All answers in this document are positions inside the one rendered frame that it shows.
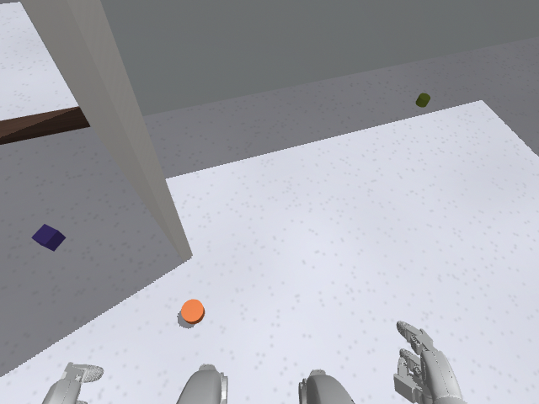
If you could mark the right robot hand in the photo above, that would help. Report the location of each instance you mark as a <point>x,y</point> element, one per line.
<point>433,376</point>

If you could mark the left robot hand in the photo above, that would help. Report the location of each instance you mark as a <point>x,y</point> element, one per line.
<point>67,389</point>

